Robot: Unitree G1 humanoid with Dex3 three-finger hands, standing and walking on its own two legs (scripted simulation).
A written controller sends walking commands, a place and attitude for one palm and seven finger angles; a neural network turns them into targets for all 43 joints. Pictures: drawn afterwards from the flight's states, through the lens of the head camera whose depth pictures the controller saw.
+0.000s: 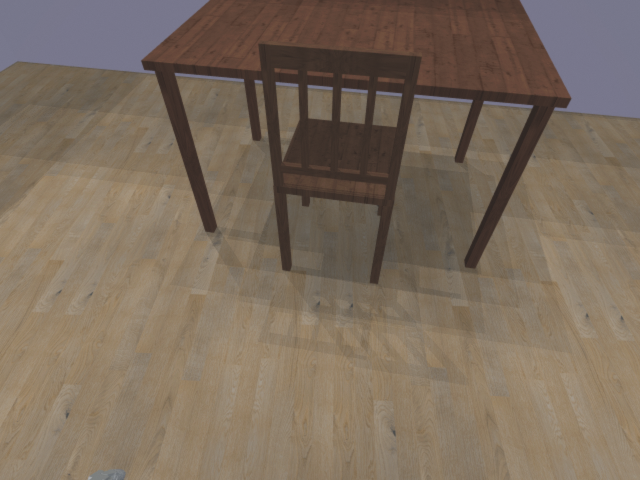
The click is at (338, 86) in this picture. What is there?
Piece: chair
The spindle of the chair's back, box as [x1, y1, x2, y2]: [330, 73, 341, 170]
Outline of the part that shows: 333,73 330,170 336,170 337,168 341,74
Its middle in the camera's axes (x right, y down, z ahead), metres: +0.04 -0.31 +1.05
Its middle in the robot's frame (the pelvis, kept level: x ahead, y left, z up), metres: +0.98 +0.02 -0.09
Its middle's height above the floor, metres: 0.68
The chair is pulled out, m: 0.00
